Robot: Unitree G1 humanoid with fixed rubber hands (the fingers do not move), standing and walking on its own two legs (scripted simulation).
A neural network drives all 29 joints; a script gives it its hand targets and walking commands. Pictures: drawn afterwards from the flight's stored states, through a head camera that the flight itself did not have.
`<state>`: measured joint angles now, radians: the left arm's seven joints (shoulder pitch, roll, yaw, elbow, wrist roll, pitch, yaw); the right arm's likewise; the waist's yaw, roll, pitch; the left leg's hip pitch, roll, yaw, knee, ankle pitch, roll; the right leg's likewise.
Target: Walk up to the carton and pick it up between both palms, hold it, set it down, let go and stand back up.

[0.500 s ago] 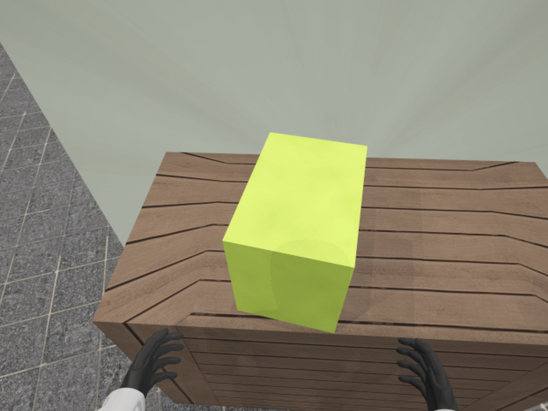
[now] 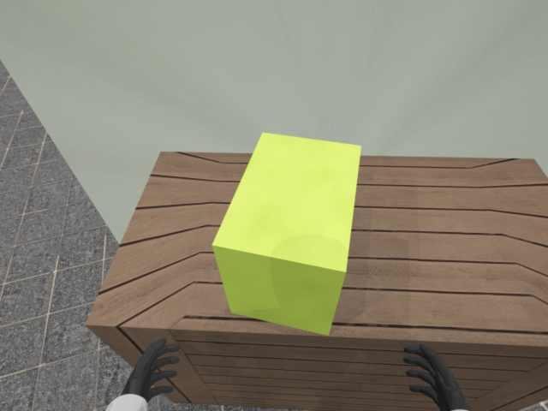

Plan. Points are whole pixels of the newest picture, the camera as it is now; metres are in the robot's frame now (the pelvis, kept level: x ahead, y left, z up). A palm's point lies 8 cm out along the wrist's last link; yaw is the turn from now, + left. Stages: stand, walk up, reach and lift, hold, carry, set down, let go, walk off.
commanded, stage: set down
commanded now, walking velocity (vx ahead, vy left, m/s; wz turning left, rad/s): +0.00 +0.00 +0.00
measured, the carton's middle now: (294, 231) +0.41 -0.01 -0.01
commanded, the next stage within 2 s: let go in 0.02 s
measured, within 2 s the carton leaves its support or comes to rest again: neither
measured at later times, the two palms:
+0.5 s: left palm (143, 402) +0.15 +0.22 -0.08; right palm out of the picture +0.14 -0.23 -0.08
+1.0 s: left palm out of the picture +0.06 +0.31 -0.09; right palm out of the picture +0.09 -0.27 -0.10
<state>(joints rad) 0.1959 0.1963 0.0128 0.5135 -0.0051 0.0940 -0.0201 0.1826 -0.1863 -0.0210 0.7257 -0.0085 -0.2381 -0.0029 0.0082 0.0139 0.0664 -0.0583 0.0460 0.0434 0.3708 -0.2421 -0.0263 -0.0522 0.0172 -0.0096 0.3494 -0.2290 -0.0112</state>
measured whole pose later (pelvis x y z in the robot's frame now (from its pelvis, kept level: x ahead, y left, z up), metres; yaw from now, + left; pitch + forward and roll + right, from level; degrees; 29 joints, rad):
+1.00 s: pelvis -0.03 +0.02 -0.01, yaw +1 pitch -3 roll +0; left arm 0.28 0.34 0.02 0.74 0.01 -0.02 0.00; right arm 0.22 -0.35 -0.04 0.82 -0.02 -0.03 0.02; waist 0.01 0.00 0.03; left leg -0.17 0.01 0.03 0.46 -0.24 0.01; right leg -0.16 -0.02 -0.02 0.46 -0.25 0.01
